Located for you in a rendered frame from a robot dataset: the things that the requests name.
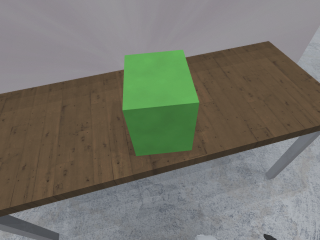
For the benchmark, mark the table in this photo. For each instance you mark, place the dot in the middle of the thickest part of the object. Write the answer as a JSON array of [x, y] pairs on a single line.
[[70, 138]]

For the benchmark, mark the carton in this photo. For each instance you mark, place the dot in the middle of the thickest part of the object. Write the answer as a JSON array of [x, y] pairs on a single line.
[[160, 103]]

